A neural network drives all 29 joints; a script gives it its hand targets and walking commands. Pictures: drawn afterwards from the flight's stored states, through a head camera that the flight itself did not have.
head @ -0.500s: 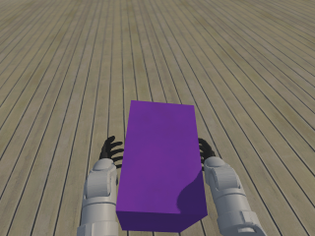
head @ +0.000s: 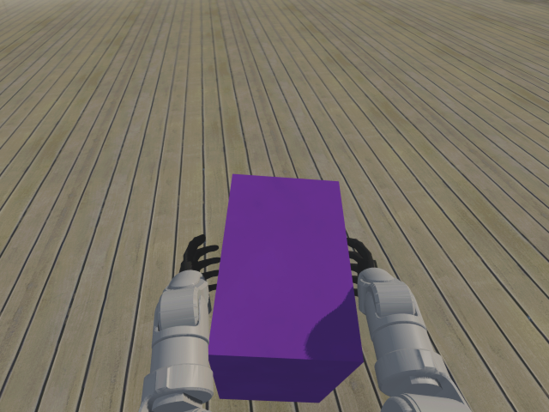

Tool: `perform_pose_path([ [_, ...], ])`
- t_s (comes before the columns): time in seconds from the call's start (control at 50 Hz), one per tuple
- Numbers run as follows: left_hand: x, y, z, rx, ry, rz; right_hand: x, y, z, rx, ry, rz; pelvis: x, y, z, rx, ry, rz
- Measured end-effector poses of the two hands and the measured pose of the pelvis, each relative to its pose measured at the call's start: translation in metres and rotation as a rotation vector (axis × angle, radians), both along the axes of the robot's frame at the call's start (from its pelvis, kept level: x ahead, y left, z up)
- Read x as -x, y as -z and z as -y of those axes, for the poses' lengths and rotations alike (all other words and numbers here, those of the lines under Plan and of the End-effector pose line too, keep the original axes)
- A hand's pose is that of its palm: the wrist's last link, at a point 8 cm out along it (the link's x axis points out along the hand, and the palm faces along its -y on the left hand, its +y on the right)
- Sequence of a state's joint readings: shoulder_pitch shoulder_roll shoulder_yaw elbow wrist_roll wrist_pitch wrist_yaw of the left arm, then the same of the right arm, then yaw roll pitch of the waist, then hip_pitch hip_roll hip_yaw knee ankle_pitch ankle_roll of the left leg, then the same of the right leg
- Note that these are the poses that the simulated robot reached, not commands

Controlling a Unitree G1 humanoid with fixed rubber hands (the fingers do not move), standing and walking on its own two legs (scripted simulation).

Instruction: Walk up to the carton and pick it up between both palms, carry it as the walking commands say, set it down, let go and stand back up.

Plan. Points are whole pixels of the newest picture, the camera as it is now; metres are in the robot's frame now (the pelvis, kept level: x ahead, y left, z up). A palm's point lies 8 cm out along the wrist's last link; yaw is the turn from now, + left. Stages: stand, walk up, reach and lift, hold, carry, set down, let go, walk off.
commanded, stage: set down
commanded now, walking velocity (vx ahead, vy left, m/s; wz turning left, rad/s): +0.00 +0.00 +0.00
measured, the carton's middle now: (277, 293) +0.33 +0.04 -0.02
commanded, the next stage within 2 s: none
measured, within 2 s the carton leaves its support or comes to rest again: neither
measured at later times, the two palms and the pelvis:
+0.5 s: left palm (191, 296) +0.31 +0.19 -0.02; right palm (347, 296) +0.33 -0.08 -0.04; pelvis +0.04 +0.00 +0.00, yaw -3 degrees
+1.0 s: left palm (195, 325) +0.31 +0.20 -0.12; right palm (333, 313) +0.35 -0.07 -0.13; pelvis -0.01 +0.00 -0.06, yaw -2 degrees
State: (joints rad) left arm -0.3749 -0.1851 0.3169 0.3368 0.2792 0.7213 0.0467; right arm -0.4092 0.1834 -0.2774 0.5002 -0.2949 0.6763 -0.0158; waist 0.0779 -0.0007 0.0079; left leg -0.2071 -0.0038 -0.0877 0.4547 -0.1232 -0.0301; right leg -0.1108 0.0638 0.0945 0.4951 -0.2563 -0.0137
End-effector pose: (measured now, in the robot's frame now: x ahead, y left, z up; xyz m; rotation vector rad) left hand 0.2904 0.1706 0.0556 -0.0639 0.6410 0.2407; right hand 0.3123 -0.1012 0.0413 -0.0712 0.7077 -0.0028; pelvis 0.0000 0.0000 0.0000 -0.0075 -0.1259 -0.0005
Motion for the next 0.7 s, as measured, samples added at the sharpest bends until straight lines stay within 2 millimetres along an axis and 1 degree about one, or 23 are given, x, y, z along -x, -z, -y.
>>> perform_pose_path([
  [0.04, 0.000, 0.001, -0.002, 0.005, -0.005, -0.002, 0.000, 0.003, -0.002, 0.010, -0.011, -0.003, -0.004, -0.001, 0.003, -0.008, 0.016, -0.001],
  [0.1, 0.003, 0.009, -0.011, 0.009, -0.029, -0.027, -0.003, 0.011, -0.011, 0.039, -0.064, -0.026, -0.012, -0.003, 0.007, -0.014, 0.036, -0.001],
  [0.16, 0.007, 0.018, -0.021, 0.004, -0.057, -0.046, -0.011, 0.017, -0.023, 0.061, -0.115, -0.043, -0.021, -0.003, 0.009, -0.012, 0.026, 0.002],
  [0.22, 0.005, 0.029, -0.026, -0.005, -0.064, -0.070, -0.020, 0.025, -0.029, 0.071, -0.136, -0.063, -0.029, -0.004, 0.008, -0.009, 0.006, -0.009],
  [0.32, -0.007, 0.042, -0.023, -0.033, -0.019, -0.090, -0.029, 0.038, -0.025, 0.062, -0.119, -0.069, -0.039, -0.006, 0.002, -0.006, 0.005, -0.067],
  [0.4, -0.016, 0.052, -0.019, -0.041, 0.017, -0.102, -0.027, 0.054, -0.019, 0.063, -0.101, -0.081, -0.045, -0.006, -0.001, -0.009, 0.024, -0.125],
  [0.48, -0.019, 0.067, -0.019, -0.042, 0.028, -0.114, -0.023, 0.074, -0.018, 0.065, -0.097, -0.100, -0.045, -0.004, -0.003, -0.015, 0.046, -0.183],
  [0.54, -0.018, 0.079, -0.023, -0.034, 0.008, -0.109, -0.022, 0.087, -0.022, 0.061, -0.105, -0.100, -0.043, -0.001, -0.002, -0.018, 0.055, -0.223],
  [0.7, -0.010, 0.111, -0.035, -0.025, -0.058, -0.062, -0.028, 0.117, -0.037, 0.027, -0.103, -0.063, -0.026, 0.013, -0.002, -0.006, 0.028, -0.340],
])
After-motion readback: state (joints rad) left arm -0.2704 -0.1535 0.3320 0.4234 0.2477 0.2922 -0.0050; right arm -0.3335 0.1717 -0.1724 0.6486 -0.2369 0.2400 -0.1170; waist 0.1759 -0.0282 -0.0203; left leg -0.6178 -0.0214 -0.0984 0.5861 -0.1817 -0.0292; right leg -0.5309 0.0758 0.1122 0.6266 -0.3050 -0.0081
